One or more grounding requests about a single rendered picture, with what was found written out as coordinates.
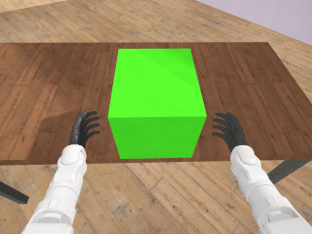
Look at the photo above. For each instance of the robot right hand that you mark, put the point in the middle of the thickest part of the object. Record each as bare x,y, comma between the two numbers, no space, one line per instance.
233,133

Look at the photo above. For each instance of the robot left hand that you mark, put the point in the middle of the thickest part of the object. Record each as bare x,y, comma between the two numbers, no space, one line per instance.
79,134

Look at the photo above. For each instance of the robot left upper arm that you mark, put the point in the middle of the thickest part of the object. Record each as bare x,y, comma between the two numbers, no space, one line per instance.
48,228

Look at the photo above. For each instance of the carton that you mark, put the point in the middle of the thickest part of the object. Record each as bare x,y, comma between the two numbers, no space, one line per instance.
156,108

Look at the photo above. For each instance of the robot right upper arm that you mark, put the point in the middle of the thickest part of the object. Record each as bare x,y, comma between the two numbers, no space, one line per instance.
295,225

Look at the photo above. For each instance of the table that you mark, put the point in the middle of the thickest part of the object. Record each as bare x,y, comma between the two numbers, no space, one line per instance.
44,86

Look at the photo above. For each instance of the robot right forearm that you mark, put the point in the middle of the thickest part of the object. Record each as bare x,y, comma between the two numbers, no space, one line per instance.
266,202

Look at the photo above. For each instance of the robot left forearm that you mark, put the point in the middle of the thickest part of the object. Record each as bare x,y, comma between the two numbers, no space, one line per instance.
58,205

